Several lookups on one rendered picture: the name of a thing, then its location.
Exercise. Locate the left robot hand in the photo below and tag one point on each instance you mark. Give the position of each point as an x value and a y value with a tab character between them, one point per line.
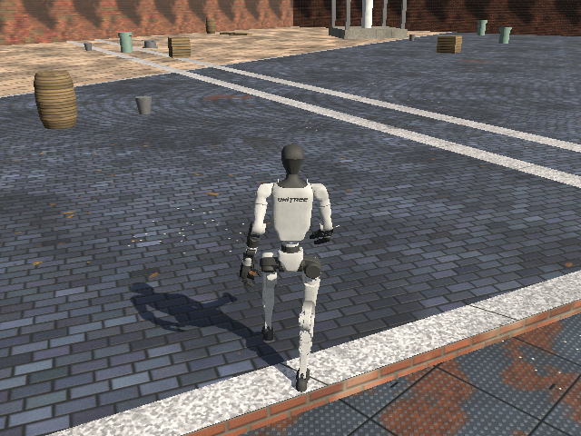
244	274

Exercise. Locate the left robot upper arm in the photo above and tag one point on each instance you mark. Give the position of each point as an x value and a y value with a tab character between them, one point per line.
259	208

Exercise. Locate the robot left shin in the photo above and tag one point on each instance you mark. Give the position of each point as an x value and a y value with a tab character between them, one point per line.
267	300

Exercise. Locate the right robot forearm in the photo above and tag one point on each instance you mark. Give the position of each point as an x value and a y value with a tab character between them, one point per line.
328	234

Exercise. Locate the left robot forearm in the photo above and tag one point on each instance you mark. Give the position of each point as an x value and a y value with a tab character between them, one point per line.
250	248

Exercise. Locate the right robot hand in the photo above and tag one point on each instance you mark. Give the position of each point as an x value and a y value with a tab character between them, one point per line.
317	234

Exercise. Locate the humanoid robot head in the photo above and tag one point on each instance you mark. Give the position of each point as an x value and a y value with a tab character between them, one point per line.
292	156

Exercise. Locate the right robot upper arm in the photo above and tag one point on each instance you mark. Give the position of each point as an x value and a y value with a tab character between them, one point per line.
320	193

